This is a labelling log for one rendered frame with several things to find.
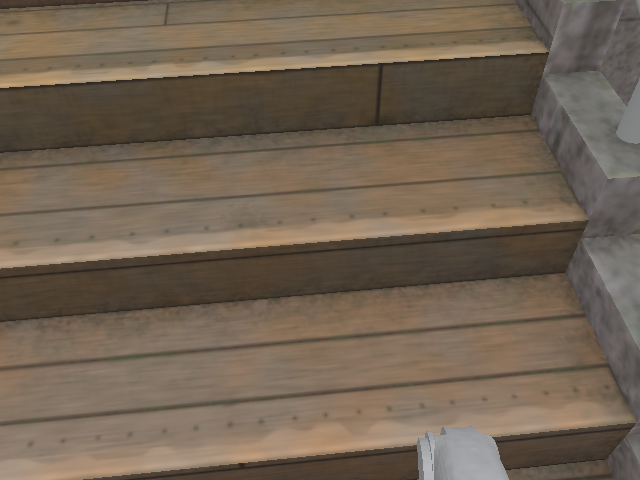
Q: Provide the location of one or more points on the right robot thigh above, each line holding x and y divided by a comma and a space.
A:
458, 453

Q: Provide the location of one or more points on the robot right shin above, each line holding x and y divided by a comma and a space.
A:
493, 441

